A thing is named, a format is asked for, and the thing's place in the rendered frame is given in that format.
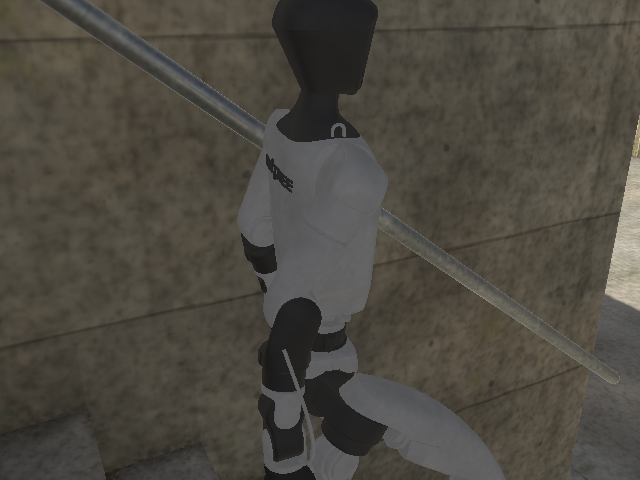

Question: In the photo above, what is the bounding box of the robot left upper arm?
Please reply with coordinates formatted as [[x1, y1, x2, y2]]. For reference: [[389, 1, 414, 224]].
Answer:
[[237, 109, 290, 247]]

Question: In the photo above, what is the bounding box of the robot right upper arm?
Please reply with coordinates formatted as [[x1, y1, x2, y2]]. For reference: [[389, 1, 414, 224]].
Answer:
[[263, 140, 388, 331]]

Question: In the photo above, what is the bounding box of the robot right forearm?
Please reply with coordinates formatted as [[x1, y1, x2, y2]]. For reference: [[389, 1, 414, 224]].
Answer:
[[258, 297, 322, 474]]

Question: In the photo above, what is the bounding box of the robot torso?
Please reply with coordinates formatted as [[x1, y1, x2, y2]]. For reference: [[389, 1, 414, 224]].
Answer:
[[266, 123, 381, 417]]

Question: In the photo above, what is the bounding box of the robot left forearm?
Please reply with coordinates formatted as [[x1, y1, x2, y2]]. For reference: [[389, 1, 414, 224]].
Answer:
[[241, 233, 278, 298]]

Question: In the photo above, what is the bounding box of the robot left thigh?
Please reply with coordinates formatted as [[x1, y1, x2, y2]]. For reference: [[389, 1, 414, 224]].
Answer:
[[312, 374, 359, 480]]

